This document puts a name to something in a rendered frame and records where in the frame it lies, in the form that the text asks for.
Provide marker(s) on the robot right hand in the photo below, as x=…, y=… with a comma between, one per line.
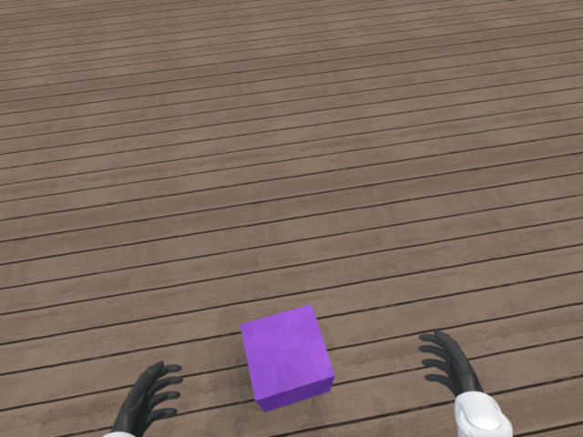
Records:
x=462, y=377

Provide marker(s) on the carton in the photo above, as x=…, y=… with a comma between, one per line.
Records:
x=287, y=358

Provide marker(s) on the right robot forearm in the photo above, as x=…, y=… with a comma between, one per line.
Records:
x=478, y=415

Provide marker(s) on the robot left hand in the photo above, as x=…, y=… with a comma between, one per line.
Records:
x=136, y=414

